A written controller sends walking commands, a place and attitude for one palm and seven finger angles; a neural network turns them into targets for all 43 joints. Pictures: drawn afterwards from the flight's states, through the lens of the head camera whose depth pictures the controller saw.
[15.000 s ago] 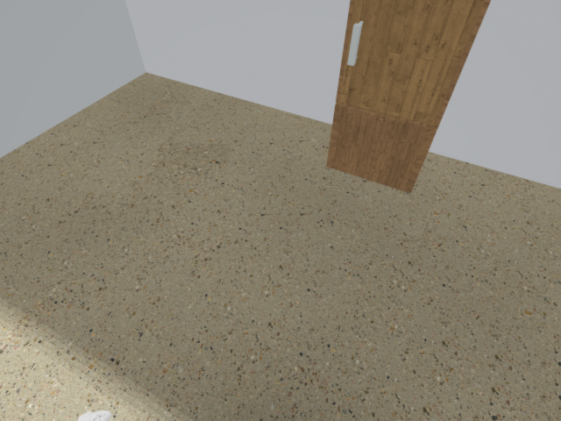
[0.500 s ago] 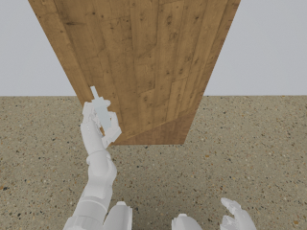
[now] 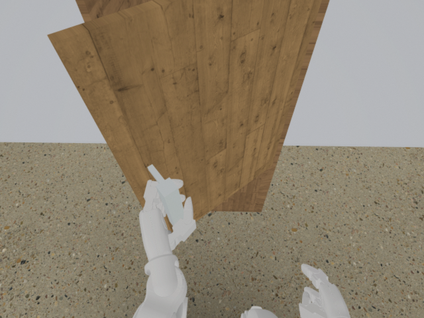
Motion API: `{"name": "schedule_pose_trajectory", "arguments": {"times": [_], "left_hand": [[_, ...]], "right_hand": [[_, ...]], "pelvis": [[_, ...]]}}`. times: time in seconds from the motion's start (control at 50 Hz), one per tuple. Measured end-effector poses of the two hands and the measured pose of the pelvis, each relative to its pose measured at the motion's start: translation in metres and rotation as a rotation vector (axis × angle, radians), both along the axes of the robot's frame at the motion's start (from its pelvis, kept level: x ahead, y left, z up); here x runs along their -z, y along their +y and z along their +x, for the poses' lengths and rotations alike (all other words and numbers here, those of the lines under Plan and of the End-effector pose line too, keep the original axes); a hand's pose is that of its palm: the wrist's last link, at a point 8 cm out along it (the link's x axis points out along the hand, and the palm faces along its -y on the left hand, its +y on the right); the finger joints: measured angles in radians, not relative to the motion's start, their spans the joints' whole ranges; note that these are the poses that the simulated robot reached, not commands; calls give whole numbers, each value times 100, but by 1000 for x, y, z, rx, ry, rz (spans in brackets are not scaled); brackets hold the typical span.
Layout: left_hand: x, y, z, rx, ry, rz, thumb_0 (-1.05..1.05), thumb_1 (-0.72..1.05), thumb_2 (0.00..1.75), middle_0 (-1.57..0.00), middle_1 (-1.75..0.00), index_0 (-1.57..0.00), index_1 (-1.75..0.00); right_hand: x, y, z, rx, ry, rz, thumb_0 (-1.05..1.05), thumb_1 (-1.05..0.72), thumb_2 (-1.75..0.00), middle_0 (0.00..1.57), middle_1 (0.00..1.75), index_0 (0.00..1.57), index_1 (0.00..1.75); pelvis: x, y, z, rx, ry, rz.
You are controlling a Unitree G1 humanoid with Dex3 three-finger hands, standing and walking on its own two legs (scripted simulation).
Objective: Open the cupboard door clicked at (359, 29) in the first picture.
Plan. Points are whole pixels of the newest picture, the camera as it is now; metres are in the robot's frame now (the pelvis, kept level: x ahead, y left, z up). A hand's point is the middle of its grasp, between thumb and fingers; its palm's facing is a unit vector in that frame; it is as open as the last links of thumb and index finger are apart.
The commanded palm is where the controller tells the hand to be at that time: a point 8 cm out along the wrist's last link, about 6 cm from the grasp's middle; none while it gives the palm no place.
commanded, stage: open thumb and fingers to let go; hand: left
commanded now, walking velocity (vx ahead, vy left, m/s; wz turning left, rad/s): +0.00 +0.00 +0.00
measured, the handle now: (166, 198) +0.33 +0.10 +0.03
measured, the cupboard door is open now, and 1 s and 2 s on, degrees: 40 40 41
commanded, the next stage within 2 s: slide the hand sideways off the handle in 0.76 s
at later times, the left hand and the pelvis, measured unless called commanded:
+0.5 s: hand (180, 214) +0.30 +0.07 +0.03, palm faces +0.35 -0.94 -0.01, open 13.1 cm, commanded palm +0.25 +0.10 +0.03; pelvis -0.01 +0.00 -0.01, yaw +0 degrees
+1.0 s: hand (179, 230) +0.27 +0.07 +0.03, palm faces -0.02 -1.00 -0.05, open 15.8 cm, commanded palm +0.25 +0.10 +0.03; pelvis -0.02 +0.02 -0.01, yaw +0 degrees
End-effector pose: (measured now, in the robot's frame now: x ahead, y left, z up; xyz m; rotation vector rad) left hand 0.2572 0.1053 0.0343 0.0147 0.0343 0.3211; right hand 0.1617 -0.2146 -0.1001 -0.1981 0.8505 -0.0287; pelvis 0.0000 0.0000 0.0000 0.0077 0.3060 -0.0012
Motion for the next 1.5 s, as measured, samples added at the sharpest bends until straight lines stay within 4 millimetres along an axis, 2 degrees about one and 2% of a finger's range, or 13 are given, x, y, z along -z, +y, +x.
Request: {"name": "schedule_pose_trajectory", "arguments": {"times": [0.1, 0.18, 0.3, 0.44, 0.58, 0.76, 0.9, 1.04, 1.14, 1.28, 1.5], "left_hand": [[2, 5, 6, -41, 1, -3, 0, 56, 74, -36, -132, -36, -134], [1, 9, 4, -62, 4, -7, 0, 45, 70, -36, -131, -36, -132], [1, 10, 0, -53, 2, -4, 1, 17, 59, -35, -127, -35, -128], [4, 10, 4, -43, -2, -10, 1, -23, 42, -32, -122, -32, -123], [3, 11, 5, -25, 4, -2, 0, -43, 33, -28, -105, -28, -106], [3, 7, 4, 18, 8, 5, -1, -49, 31, -24, -68, -26, -70], [3, 11, 3, 31, 8, 7, -1, -50, 30, -33, -54, -32, -61], [6, 22, -7, 431, -48, 13, -1, -50, 30, -23, -40, -18, -43], [6, 21, -11, 437, -41, -68, -1, -50, 30, -18, -34, -16, -35], [5, 20, -16, 409, -51, -47, -1, -50, 30, -15, -31, -16, -32], [4, 40, -34, 388, -23, -45, -1, -50, 30, -16, -31, -18, -32]], "right_hand": [[3, -2, 7, -12, -15, -3, 1, -91, -90, 20, 30, 20, 30], [2, -1, 8, -14, -19, 4, 1, -91, -90, 20, 30, 20, 30], [4, -2, 1, -15, -8, 1, 1, -91, -90, 20, 30, 20, 30], [8, -2, -10, 6, 18, -11, 1, -91, -90, 20, 30, 20, 30], [8, 3, -16, 15, 27, -9, 1, -91, -90, 20, 30, 20, 30], [3, 15, -10, 5, -4, 1, 1, -91, -90, 20, 30, 20, 30], [1, 22, -2, -18, -27, 7, 1, -91, -90, 20, 30, 20, 30], [3, 17, -10, 13, -32, 1, 1, -90, -90, 20, 30, 20, 30], [3, 15, -20, 48, -14, -11, 1, -91, -90, 20, 30, 20, 30], [2, 21, -27, 58, 6, -9, 1, -91, -90, 20, 30, 20, 30], [-2, 34, -13, 43, -17, 14, 1, -91, -90, 20, 30, 20, 30]], "pelvis": [[4, -3, -3, -5, 4, 3], [3, -4, -3, -6, 4, 6], [3, -2, -4, -8, 4, 3], [5, 2, -6, -3, 10, -2], [5, 8, -6, 1, 9, -9], [4, 14, -7, 4, 3, -18], [5, 17, -11, -1, -3, -21], [12, 23, -17, -5, -4, -27], [13, 31, -18, 10, -7, -28], [14, 36, -17, 22, 1, -24], [13, 38, -12, 25, 1, -28]]}}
